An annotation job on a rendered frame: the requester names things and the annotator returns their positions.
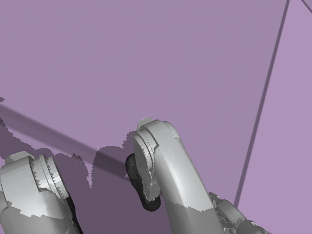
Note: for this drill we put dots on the right robot hand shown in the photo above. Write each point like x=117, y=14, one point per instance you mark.
x=230, y=215

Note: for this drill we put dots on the right robot arm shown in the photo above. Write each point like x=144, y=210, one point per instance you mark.
x=249, y=227

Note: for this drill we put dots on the left robot foot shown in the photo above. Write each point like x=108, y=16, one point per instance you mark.
x=75, y=221

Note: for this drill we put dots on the right robot foot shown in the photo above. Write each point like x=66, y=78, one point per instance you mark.
x=136, y=182

